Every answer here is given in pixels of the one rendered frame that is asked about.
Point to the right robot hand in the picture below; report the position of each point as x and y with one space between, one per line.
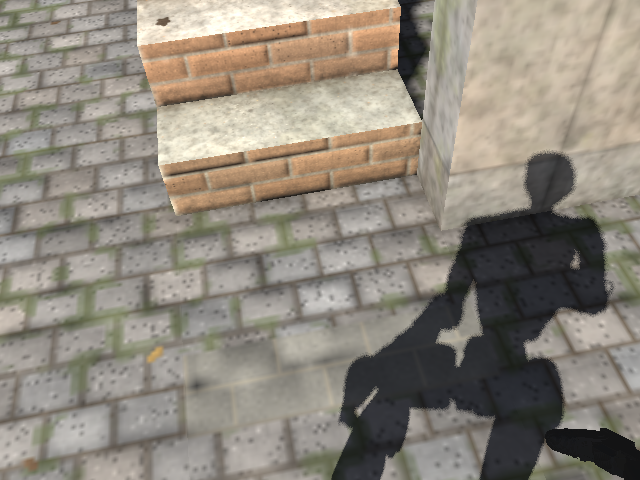
607 449

